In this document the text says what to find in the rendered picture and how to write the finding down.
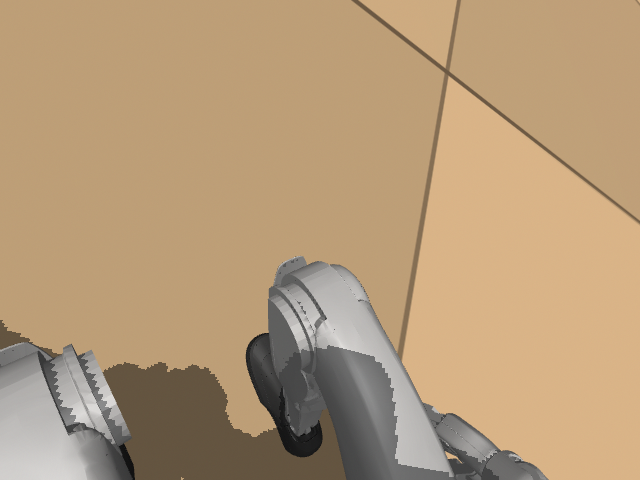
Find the right robot arm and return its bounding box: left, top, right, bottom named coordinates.
left=481, top=450, right=548, bottom=480

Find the left robot foot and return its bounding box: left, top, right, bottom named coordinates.
left=119, top=444, right=135, bottom=480

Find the right robot foot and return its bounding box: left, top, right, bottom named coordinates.
left=246, top=333, right=322, bottom=457

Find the right robot hand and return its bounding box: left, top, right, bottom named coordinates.
left=422, top=402, right=501, bottom=480

